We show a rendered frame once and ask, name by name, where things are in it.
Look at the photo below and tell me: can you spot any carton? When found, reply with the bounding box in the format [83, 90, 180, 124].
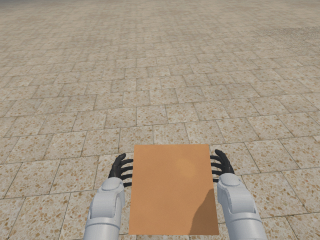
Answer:
[128, 144, 220, 236]

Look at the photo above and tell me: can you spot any robot right forearm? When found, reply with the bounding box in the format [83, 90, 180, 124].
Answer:
[217, 173, 268, 240]

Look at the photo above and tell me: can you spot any robot left hand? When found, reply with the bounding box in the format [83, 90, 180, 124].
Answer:
[108, 153, 134, 188]

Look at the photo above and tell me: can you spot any robot right hand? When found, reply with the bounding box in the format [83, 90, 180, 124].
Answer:
[210, 149, 235, 183]

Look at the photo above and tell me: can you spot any robot left forearm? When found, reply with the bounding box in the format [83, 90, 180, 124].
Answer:
[83, 177, 125, 240]

